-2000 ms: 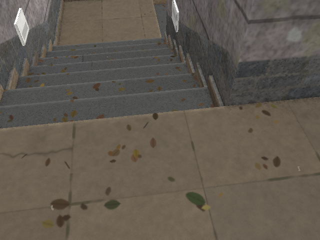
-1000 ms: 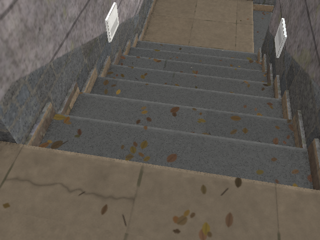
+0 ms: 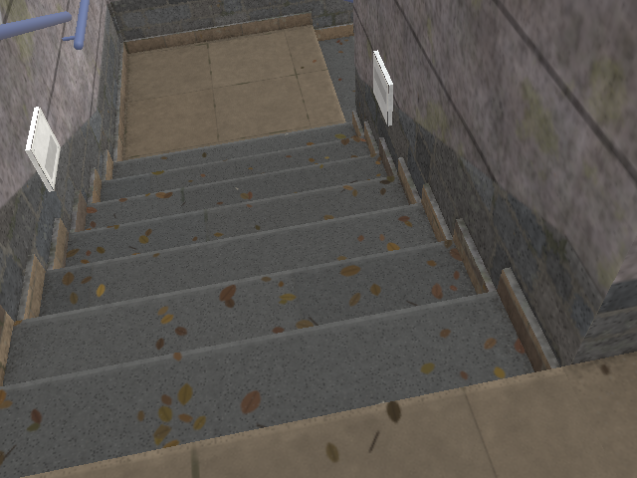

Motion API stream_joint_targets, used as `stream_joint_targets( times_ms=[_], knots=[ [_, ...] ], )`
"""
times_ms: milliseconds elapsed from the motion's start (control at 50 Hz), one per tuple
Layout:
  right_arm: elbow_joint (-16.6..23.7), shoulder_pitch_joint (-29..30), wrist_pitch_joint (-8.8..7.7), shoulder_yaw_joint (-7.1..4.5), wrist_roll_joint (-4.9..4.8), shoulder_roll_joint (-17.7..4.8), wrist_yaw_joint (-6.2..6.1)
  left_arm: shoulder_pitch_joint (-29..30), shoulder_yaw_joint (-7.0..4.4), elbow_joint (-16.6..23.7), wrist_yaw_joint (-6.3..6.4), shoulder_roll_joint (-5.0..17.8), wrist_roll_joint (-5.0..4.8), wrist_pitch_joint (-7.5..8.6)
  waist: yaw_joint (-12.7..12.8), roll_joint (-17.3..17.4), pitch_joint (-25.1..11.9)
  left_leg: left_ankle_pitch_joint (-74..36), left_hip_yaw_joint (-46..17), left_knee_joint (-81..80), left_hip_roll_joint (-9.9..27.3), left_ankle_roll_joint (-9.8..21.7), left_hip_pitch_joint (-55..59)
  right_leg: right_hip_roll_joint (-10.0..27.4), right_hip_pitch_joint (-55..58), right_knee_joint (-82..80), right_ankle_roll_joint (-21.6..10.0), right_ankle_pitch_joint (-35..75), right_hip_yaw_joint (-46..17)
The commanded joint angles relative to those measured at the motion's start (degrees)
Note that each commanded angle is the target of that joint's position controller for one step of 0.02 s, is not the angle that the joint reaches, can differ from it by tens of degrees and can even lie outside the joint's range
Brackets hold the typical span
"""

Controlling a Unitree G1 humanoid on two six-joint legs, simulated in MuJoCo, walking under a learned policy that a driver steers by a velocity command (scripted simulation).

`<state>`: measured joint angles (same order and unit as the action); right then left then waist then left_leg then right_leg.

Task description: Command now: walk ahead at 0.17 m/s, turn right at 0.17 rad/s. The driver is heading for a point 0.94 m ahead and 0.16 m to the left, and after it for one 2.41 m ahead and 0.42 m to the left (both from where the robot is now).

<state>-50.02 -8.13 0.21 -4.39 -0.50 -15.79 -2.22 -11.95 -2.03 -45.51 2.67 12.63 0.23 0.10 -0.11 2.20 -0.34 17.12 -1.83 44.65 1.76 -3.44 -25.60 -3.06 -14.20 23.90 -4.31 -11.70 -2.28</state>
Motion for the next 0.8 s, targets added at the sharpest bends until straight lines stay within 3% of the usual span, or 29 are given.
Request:
stream_joint_targets(
  times_ms=[20,100,160,180,200,220,240,260,300,340,400,440,480,520,540,580,600,620,640,660,680,700,720,740,800],
  knots=[
    [5.1,6.7,-2.09,-0.21,-0.78,-5.0,1.39,-3.4,-3.19,1.0,0.11,12.3,-0.3,0.57,4.1,-11.7,0.9,2.9,1.8,-7.5,-0.7,0.8,-3.0,16.0,6.2,-13.2,-9.5,-16.4,-18.3],
    [4.3,5.3,-4.9,0.08,-1.21,-4.7,2.7,-3.7,-3.34,0.2,-0.39,12.1,-0.79,1.35,3.5,-9.3,2.0,2.8,2.2,-13.7,-0.4,4.4,0.0,16.8,7.4,-12.8,-9.6,-17.2,-20.6],
    [1.8,-0.4,-5.98,0.13,-0.46,-3.9,3.14,-0.6,-2.79,1.2,-0.72,10.6,-1.07,1.28,-0.6,-6.8,-0.4,-3.7,4.1,-22.8,-2.3,7.0,15.1,12.8,-0.2,-8.2,-7.2,-14.8,-16.7],
    [0.6,-5.0,-6.03,-0.21,-0.42,-4.8,2.9,0.9,-2.18,1.8,-0.88,8.6,-0.82,1.55,-2.8,-5.7,-2.2,-3.5,1.3,-22.9,0.4,8.0,23.0,10.9,-5.7,-3.8,-5.5,-13.8,-14.4],
    [-0.9,-12.1,-6.03,-0.75,-0.12,-7.5,2.44,3.6,-1.06,3.1,-1.24,4.6,-0.37,2.08,-5.4,1.3,-3.7,-1.0,-8.7,-25.7,8.5,10.6,31.7,5.9,-15.2,9.9,-2.3,-13.5,-7.8],
    [-1.5,-14.2,-5.88,-2.4,0.12,-13.8,2.65,4.7,-1.19,5.9,-1.4,5.0,-0.91,3.25,-4.6,13.7,-1.3,8.7,-26.8,-32.1,18.7,17.6,35.3,0.0,-29.1,21.5,0.3,-18.7,1.7],
    [-0.9,-14.5,-6.49,-1.8,0.44,-10.6,2.71,6.4,-2.3,5.8,-1.54,9.8,-1.83,4.18,-5.9,7.6,2.3,14.0,-32.6,-34.6,22.4,21.1,34.8,3.6,-35.6,31.3,1.1,-21.9,-1.4],
    [0.1,-12.1,-6.84,-0.98,0.33,-8.1,2.48,5.1,-2.66,5.2,-2.22,10.7,-2.52,4.75,-4.2,4.6,3.9,14.7,-29.1,-34.5,20.1,19.6,34.8,5.9,-38.4,35.3,1.0,-16.5,-3.2],
    [1.6,-9.0,-6.74,-0.47,-0.02,-7.3,2.72,3.8,-2.74,4.2,-2.85,10.0,-1.61,4.99,-2.6,3.7,4.4,7.4,-22.1,-35.6,16.4,17.0,33.4,8.5,-39.4,37.0,1.7,-8.7,-1.7],
    [2.2,-8.5,-6.2,0.12,0.47,-6.3,2.71,5.0,-2.58,4.4,-3.26,8.8,-0.89,4.91,-2.2,3.4,4.5,-3.6,-14.6,-37.1,12.8,15.7,28.4,9.6,-34.8,34.0,3.2,-3.0,0.0],
    [2.0,-9.1,-5.52,0.07,0.36,-7.4,2.34,8.0,-1.41,5.6,-3.49,6.0,-0.59,4.63,-2.9,3.1,4.5,-15.8,-5.7,-37.3,8.2,14.7,22.2,8.4,-26.9,23.2,5.2,4.7,3.2],
    [1.5,-11.0,-5.29,-0.14,0.23,-8.9,2.19,11.3,-0.59,6.8,-3.75,4.7,-0.91,4.69,-4.3,3.1,5.0,-17.3,-2.9,-37.2,7.2,14.1,19.0,6.8,-20.9,15.5,5.4,9.0,4.8],
    [1.1,-12.6,-5.1,-0.54,-0.07,-10.4,2.34,13.2,-0.47,8.0,-4.45,6.1,-0.66,4.62,-5.0,3.3,5.5,-16.8,-2.8,-36.6,8.1,14.1,19.3,5.9,-18.4,11.3,5.1,11.9,4.9],
    [0.2,-14.2,-4.86,-0.67,-0.98,-10.4,2.5,13.4,-0.61,8.6,-4.98,7.1,-1.13,4.46,-4.3,4.0,5.7,-17.6,-3.9,-35.2,10.6,13.7,22.2,5.8,-17.6,8.8,3.8,10.7,3.6],
    [0.0,-14.5,-4.52,-0.49,-0.75,-9.5,2.67,11.9,-0.96,8.1,-5.34,8.1,-1.23,4.59,-3.4,4.2,5.9,-18.6,-5.1,-33.5,11.5,13.7,23.1,5.5,-15.6,7.7,3.0,9.0,3.4],
    [0.7,-13.0,-3.66,-0.82,-0.91,-10.7,2.39,5.1,-2.54,6.6,-5.43,11.0,-1.19,5.21,1.3,4.5,1.9,-32.4,-5.3,-25.1,11.0,12.6,23.8,3.1,-6.0,5.9,0.8,5.9,4.7],
    [1.5,-12.2,-3.12,-0.77,-0.52,-10.6,2.36,-3.7,-3.62,4.0,-4.77,12.6,-0.87,5.24,5.7,2.8,-3.7,-34.7,-3.2,-14.0,7.9,10.8,20.4,3.1,6.0,5.3,-0.7,5.5,5.0],
    [3.2,-12.7,-3.12,0.51,0.83,-6.9,2.44,-14.8,-4.78,2.4,-3.97,17.0,0.19,5.16,9.6,-4.5,-13.4,-19.4,-1.0,6.4,3.6,8.2,8.5,15.1,23.5,6.6,-4.9,3.8,-7.5],
    [4.0,-21.2,-4.41,2.39,-0.49,1.0,2.77,-16.8,-5.25,1.3,-4.27,20.6,1.02,5.06,5.0,-20.4,-22.5,16.7,-3.8,25.2,-5.7,5.7,-9.6,28.2,37.4,-2.3,-12.9,-10.0,-34.9],
    [3.6,-17.7,-5.13,0.78,-2.47,-6.2,2.88,-15.4,-4.07,1.7,-4.33,14.9,0.4,5.19,7.4,-14.7,-17.7,16.6,-9.5,31.1,-2.9,6.1,-15.2,27.2,32.5,-8.0,-11.1,-18.6,-36.9],
    [5.4,-13.1,-5.52,-0.06,-3.64,-8.8,2.49,-11.1,-3.48,2.0,-4.15,12.7,-0.28,5.24,6.6,-12.7,-8.9,11.9,-6.7,32.8,0.0,6.7,-19.3,25.8,26.2,-9.0,-8.6,-19.9,-28.7],
    [5.9,-10.6,-5.52,-0.08,-2.91,-8.8,1.88,-7.2,-2.78,2.3,-3.78,10.7,0.14,5.26,5.5,-8.0,-4.9,6.8,-5.5,31.7,2.3,6.7,-18.0,24.5,19.2,-10.0,-7.0,-14.2,-23.1],
    [6.1,-10.4,-5.02,-0.46,-1.88,-8.2,1.52,-3.9,-2.38,2.3,-3.64,9.2,0.22,5.39,3.4,-7.3,-2.0,2.2,-6.1,28.9,4.0,6.4,-15.2,22.0,12.4,-11.0,-5.8,-8.1,-17.2],
    [5.6,-12.5,-4.0,-0.73,-1.5,-7.3,1.39,-2.0,-2.21,2.1,-3.49,8.6,0.75,5.63,1.4,-8.1,-1.1,-1.1,-7.1,27.4,5.1,6.1,-11.2,20.4,8.0,-12.3,-4.6,-3.9,-12.4],
    [6.7,-12.9,-1.39,-0.85,-1.4,-4.9,1.12,-0.4,-2.1,0.3,-3.33,7.6,0.91,6.23,-0.7,-7.1,2.4,-3.8,-6.8,24.4,5.9,5.2,-10.8,19.3,2.6,-15.6,-4.7,3.1,-3.6]
  ],
)
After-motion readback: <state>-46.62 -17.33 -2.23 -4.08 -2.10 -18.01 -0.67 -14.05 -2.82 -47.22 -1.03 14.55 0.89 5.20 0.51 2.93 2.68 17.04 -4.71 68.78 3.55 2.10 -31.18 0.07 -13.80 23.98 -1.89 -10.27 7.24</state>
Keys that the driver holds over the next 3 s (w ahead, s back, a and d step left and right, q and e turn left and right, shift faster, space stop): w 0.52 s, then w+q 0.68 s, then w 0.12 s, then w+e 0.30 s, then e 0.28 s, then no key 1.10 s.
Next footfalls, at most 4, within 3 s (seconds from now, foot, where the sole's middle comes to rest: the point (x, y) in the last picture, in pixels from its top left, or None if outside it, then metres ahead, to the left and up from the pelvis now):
0.18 left None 0.06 0.14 -0.78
0.62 right None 0.37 -0.12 -0.78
1.12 left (283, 469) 0.52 0.16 -0.78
1.66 right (329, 357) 0.87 0.07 -0.94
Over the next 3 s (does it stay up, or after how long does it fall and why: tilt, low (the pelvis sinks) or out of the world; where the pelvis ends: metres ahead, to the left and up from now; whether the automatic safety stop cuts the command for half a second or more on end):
stays up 0.90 0.16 -0.24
